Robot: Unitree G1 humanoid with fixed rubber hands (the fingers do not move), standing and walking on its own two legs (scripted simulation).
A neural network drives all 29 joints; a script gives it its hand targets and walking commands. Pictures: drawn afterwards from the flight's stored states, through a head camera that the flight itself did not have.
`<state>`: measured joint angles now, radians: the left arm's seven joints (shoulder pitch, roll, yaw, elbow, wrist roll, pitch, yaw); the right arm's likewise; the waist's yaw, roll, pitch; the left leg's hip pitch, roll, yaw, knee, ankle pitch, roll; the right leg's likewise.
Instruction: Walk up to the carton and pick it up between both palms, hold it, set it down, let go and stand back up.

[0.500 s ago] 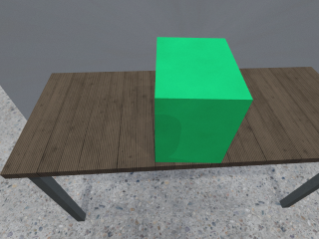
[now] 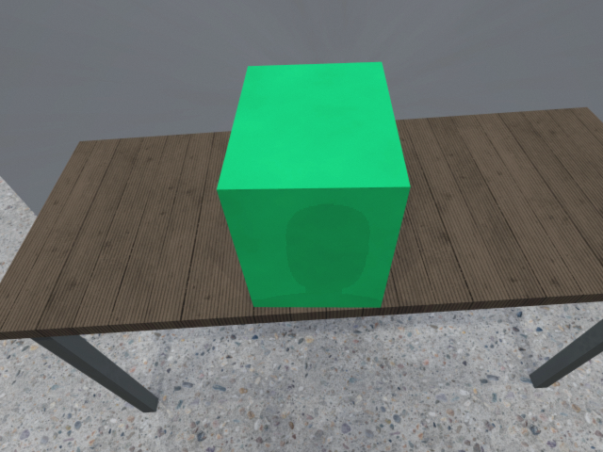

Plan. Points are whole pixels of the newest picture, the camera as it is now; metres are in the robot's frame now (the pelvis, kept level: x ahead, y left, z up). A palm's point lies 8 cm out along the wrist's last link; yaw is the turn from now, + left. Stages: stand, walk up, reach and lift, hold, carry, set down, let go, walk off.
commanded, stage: walk up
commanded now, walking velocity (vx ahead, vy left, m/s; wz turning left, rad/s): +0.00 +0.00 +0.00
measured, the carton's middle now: (315, 189) +0.50 -0.01 +0.04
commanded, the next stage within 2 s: stand in 0.08 s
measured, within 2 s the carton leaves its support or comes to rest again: neither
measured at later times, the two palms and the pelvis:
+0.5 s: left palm out of the picture -0.01 +0.22 -0.14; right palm out of the picture -0.03 -0.19 -0.15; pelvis +0.01 +0.01 +0.00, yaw -1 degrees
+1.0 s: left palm out of the picture +0.16 +0.25 -0.15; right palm out of the picture +0.14 -0.23 -0.13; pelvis -0.03 +0.01 -0.03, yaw +0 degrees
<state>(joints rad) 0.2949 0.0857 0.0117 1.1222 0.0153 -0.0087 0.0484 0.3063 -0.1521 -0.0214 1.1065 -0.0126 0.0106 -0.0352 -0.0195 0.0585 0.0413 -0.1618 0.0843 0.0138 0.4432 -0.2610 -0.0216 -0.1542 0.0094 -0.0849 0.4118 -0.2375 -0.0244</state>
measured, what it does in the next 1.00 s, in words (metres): stands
